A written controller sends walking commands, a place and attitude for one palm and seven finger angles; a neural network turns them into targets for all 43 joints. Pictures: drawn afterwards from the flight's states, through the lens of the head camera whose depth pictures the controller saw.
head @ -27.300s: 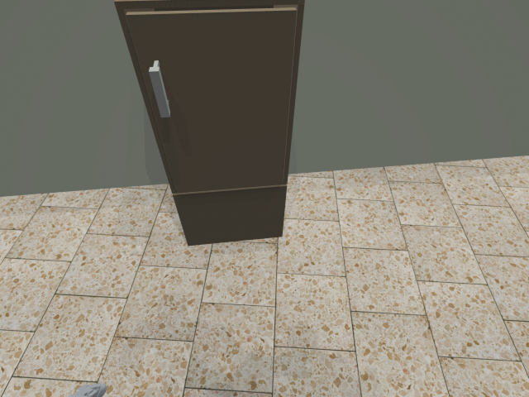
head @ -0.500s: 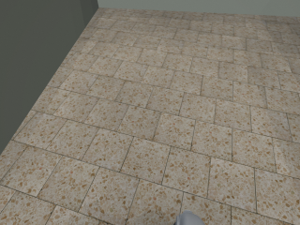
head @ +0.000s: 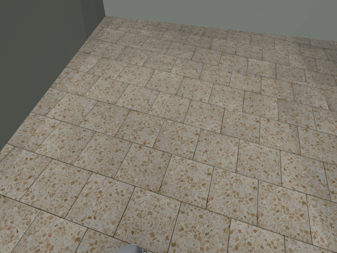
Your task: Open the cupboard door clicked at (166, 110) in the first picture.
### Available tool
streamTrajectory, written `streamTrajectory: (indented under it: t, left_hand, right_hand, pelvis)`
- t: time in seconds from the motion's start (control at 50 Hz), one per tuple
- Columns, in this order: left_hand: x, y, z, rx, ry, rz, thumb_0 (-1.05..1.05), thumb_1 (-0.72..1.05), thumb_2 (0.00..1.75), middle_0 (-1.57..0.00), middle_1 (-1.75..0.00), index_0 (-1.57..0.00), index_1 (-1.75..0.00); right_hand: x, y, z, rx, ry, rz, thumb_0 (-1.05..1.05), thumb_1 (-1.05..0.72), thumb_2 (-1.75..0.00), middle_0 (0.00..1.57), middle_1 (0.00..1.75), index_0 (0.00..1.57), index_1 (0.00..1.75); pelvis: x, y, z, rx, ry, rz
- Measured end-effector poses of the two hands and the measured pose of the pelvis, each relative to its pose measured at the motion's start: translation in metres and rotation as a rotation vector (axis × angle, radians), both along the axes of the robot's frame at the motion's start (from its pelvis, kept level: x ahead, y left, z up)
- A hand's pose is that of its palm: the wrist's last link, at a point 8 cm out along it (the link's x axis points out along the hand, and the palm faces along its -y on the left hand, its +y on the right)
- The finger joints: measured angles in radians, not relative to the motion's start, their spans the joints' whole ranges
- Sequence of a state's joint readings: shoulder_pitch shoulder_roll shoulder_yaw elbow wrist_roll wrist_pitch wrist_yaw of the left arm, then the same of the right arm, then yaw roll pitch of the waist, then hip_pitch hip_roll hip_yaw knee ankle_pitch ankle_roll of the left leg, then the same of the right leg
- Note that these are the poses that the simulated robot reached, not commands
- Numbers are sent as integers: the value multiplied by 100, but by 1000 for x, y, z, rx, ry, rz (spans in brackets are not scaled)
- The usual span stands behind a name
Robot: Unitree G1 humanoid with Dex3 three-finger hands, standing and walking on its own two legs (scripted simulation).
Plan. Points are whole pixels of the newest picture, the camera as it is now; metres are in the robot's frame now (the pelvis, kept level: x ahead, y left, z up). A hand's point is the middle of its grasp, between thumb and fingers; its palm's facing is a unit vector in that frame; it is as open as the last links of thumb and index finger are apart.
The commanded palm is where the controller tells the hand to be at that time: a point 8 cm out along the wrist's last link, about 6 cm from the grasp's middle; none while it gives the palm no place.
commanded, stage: turn to face it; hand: left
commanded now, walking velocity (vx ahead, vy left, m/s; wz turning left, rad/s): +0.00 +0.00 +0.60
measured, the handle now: out of the picture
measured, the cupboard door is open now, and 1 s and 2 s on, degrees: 44 44 44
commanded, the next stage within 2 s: none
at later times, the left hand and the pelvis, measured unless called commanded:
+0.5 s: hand out of the picture +0.12 +0.17 -0.14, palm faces +0.30 -0.91 -0.29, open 7.3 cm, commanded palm none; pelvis +0.08 -0.06 +0.00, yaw +17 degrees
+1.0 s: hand out of the picture +0.04 +0.17 -0.15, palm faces +0.59 -0.76 -0.27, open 7.4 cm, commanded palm none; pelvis +0.10 -0.06 +0.01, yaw +36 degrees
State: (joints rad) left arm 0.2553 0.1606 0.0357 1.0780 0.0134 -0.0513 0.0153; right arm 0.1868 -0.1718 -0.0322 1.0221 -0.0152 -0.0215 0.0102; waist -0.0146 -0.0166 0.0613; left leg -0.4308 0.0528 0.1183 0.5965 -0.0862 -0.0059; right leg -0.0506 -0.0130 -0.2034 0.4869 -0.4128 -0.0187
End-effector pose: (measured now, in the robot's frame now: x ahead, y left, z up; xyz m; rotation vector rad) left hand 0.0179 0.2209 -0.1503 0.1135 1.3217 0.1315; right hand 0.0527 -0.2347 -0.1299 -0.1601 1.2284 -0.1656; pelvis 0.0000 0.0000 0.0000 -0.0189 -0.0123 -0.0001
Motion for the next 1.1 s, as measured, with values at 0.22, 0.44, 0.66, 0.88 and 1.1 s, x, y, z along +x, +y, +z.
streamTrajectory:
  t: [0.22, 0.44, 0.66, 0.88, 1.1]
  left_hand:
    - [60, 18, 10, 40, -62, 112, 1, 92, 90, -20, -30, -20, -30]
    - [90, -2, 36, 161, -192, 191, 0, 91, 90, -20, -30, -20, -30]
    - [28, -34, 29, 107, -80, 373, 1, 91, 90, -21, -30, -20, -30]
    - [-29, -19, 10, 98, 18, 558, 1, 91, 90, -20, -30, -20, -30]
    - [3, -32, 36, 212, -121, 631, 1, 91, 90, -20, -30, -20, -30]
  right_hand:
    - [78, 3, 2, -27, 11, 137, 0, -91, -89, 20, 30, 20, 30]
    - [135, -48, -11, -1, 27, 217, 0, -91, -89, 20, 30, 20, 30]
    - [224, -34, 14, -35, -14, 430, 1, -91, -90, 20, 29, 19, 30]
    - [268, 28, 20, -51, -115, 631, 0, -91, -89, 20, 30, 20, 30]
    - [276, 10, -11, 6, 7, 698, 0, -90, -89, 20, 30, 20, 30]
  pelvis:
    - [40, -1, 2, 2, 44, 105]
    - [68, -51, -2, 20, 47, 251]
    - [87, -59, 10, 56, 39, 426]
    - [88, -48, 1, 12, 42, 557]
    - [113, -78, -3, 20, 58, 692]
